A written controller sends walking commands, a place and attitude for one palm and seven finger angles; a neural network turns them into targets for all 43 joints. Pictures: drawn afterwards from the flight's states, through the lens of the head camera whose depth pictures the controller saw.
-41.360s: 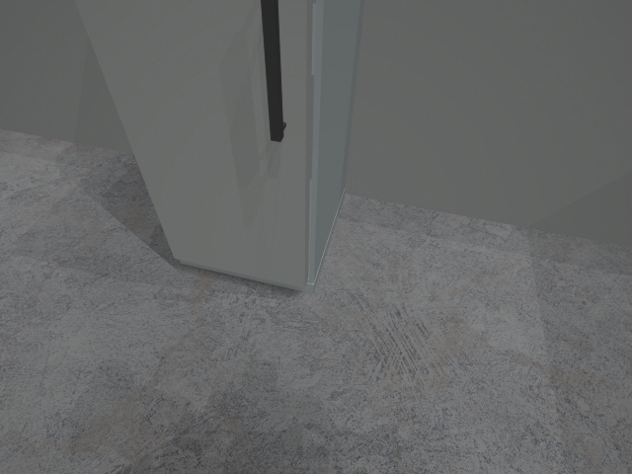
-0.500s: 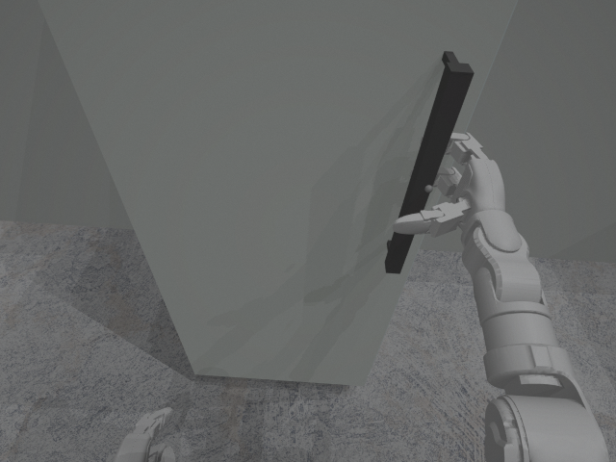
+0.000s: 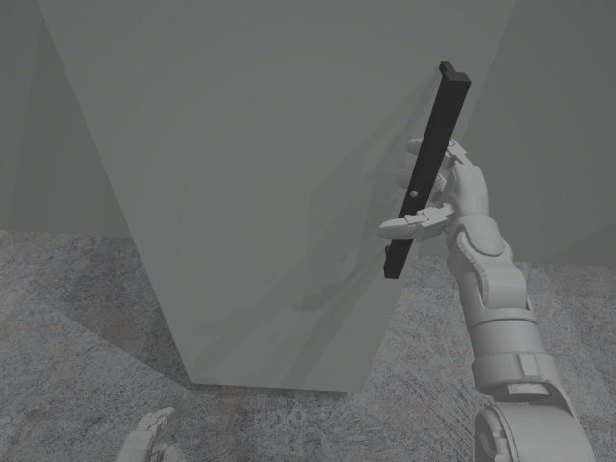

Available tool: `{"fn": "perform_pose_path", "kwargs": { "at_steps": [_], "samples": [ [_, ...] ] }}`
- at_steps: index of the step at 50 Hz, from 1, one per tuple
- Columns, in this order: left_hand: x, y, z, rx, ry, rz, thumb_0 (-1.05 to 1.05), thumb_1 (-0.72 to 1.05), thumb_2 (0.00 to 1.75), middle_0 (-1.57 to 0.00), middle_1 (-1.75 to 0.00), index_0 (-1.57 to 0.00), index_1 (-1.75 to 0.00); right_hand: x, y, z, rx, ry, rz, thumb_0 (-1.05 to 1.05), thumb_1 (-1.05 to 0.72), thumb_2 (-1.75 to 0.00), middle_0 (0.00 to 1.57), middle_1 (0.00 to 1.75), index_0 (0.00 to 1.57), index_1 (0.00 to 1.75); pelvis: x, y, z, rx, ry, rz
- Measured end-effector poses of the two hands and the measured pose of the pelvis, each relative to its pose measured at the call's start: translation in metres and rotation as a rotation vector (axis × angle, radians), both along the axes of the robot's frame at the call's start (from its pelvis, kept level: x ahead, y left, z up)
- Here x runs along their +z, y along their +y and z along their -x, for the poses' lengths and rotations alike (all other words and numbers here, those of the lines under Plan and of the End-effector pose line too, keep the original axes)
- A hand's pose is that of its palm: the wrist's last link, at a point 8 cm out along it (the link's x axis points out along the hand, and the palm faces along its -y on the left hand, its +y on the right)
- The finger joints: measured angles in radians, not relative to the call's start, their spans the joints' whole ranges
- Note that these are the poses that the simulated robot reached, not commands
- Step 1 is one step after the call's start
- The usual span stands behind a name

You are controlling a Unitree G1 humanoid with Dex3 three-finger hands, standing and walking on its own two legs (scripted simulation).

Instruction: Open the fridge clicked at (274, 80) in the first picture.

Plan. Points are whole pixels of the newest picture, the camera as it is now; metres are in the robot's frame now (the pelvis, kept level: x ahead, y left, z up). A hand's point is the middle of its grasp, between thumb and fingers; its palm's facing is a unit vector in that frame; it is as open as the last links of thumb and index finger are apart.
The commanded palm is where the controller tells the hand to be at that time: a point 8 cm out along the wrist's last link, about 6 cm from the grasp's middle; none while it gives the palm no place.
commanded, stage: slide the fingers in behind the handle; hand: right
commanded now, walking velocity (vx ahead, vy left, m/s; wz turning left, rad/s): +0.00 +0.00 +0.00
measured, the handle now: (413, 187) +0.47 -0.12 +0.15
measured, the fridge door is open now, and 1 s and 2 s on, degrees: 0 0 0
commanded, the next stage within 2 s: grip the handle and tug to test in 0.68 s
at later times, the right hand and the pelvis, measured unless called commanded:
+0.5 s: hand (411, 196) +0.40 -0.10 +0.18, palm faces -0.02 +1.00 +0.01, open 14.0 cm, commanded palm +0.38 -0.14 +0.18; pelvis +0.00 +0.00 +0.00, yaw +0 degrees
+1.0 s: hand (412, 196) +0.41 -0.10 +0.18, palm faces -0.02 +1.00 +0.01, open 12.9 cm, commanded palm +0.38 -0.14 +0.18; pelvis +0.00 +0.00 +0.00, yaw +0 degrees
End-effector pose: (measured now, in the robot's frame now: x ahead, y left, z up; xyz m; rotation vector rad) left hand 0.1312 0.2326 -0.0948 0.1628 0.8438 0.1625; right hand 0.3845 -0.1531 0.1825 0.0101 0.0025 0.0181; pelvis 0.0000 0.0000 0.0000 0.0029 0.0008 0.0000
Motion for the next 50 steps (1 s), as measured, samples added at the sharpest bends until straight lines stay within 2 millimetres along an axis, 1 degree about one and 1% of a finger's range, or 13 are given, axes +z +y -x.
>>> {"fn": "perform_pose_path", "kwargs": {
  "at_steps": [8,20,41,45,50],
  "samples": [
    [0.002,0.003,0.003,0.0,-0.002,-0.005,0.01,0.9,0.9,-0.2,-0.3,-0.21,-0.3,-0.002,0.001,0.001,-0.008,0.003,0.002,-0.02,0.5,-0.3,0.27,1.19,0.29,1.2,0.0,0.003,0.003,0.0,-0.004,0.0],
    [0.0,0.004,0.005,0.002,0.009,-0.01,0.01,0.9,0.9,-0.2,-0.3,-0.21,-0.3,-0.002,0.001,0.001,-0.001,-0.001,0.0,-0.02,0.5,-0.3,0.27,1.2,0.27,1.19,0.0,0.002,0.003,-0.002,-0.002,0.0],
    [0.0,-0.006,0.003,-0.006,0.003,0.002,0.01,0.9,0.9,-0.2,-0.3,-0.21,-0.3,-0.004,0.002,0.001,-0.001,-0.004,0.005,-0.02,0.5,-0.3,0.27,1.2,0.28,1.2,0.0,-0.003,0.002,-0.001,-0.005,-0.001],
    [0.0,-0.006,0.002,-0.007,0.005,-0.003,0.01,0.9,0.9,-0.2,-0.3,-0.21,-0.3,-0.004,0.001,0.001,0.003,-0.001,0.001,-0.02,0.46,-0.31,0.28,1.21,0.29,1.2,0.0,-0.003,0.002,-0.001,-0.005,-0.002],
    [0.001,-0.006,0.002,-0.005,0.007,-0.009,0.01,0.9,0.9,-0.2,-0.3,-0.21,-0.3,-0.005,0.001,-0.003,0.006,0.01,0.0,-0.02,0.32,-0.37,0.3,1.23,0.31,1.22,0.0,-0.004,0.003,-0.001,-0.002,-0.003]
  ]
}}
